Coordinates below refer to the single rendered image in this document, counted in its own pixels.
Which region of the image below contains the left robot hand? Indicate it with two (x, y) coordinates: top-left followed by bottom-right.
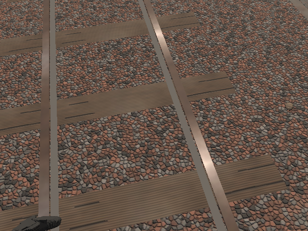
(12, 216), (62, 231)

